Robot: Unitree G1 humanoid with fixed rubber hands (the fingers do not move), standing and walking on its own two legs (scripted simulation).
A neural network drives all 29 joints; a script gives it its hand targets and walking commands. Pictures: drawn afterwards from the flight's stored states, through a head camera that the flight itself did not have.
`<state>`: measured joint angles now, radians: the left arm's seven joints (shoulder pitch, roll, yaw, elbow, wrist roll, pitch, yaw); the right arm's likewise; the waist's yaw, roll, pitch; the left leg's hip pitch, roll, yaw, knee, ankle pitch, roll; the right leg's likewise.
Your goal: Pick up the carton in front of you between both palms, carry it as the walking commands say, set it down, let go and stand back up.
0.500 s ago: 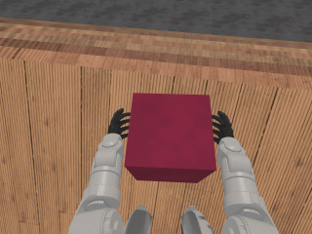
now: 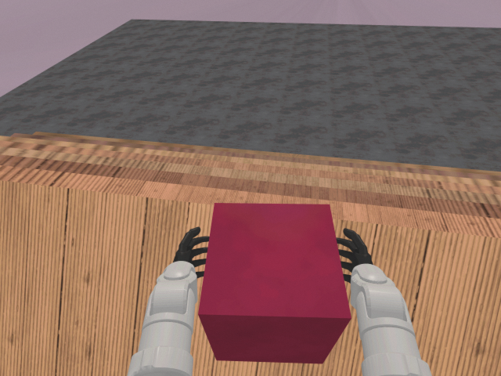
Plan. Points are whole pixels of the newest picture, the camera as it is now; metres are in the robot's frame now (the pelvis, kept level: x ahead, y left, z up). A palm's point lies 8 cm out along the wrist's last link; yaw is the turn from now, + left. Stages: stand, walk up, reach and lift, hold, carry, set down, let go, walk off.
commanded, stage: reach and lift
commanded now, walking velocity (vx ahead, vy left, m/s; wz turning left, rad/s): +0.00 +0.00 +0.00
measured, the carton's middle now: (270, 286) +0.30 +0.00 -0.05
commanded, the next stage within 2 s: hold in 0.92 s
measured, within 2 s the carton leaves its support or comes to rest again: neither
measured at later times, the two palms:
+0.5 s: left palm (183, 266) +0.29 +0.15 +0.03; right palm (361, 268) +0.29 -0.15 +0.03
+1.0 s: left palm (181, 261) +0.29 +0.15 +0.05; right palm (363, 264) +0.29 -0.15 +0.05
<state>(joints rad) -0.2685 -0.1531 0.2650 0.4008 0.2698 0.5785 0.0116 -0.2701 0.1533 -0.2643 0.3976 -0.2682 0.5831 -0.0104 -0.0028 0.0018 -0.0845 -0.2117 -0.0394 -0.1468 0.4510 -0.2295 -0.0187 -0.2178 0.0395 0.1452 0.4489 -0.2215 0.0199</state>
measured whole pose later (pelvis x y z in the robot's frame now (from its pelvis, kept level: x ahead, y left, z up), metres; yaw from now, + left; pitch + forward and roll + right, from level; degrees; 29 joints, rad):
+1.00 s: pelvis +0.01 +0.00 +0.01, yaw +0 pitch -5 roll +0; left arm -0.24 -0.15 0.21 0.25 0.26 0.71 0.01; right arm -0.24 0.15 -0.21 0.24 -0.27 0.71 0.00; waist 0.00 0.00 -0.01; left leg -0.07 -0.03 -0.14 0.36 -0.20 -0.01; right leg -0.07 0.03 0.14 0.36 -0.19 0.02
